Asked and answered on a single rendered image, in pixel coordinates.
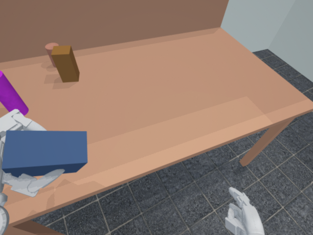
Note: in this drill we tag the robot right hand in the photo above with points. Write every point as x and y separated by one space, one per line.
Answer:
247 221

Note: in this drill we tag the robot left hand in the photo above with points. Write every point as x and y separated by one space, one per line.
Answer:
24 184

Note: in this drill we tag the sponge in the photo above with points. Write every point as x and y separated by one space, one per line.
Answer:
36 153

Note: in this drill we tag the table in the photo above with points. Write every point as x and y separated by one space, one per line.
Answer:
160 82

